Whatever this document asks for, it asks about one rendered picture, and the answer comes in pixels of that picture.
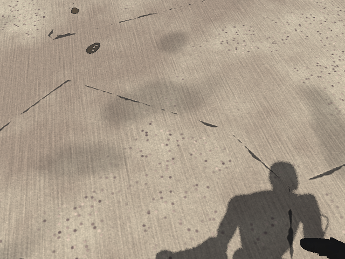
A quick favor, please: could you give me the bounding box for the robot right hand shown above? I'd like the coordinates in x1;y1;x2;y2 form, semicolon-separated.
300;237;345;259

